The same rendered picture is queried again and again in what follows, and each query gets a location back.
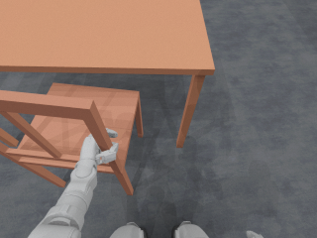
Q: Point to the robot thigh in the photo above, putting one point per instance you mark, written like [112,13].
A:
[128,231]
[189,231]

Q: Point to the robot left upper arm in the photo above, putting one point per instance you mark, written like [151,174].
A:
[56,231]

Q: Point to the robot left hand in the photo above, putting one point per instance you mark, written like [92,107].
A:
[90,150]

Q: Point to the robot right thigh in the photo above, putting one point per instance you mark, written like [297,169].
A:
[189,231]

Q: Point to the table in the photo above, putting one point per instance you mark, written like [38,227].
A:
[107,36]

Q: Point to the left robot forearm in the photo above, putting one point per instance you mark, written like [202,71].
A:
[71,207]

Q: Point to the chair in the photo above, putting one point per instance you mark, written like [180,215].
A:
[64,117]

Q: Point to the robot left thigh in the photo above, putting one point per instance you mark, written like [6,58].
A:
[128,231]

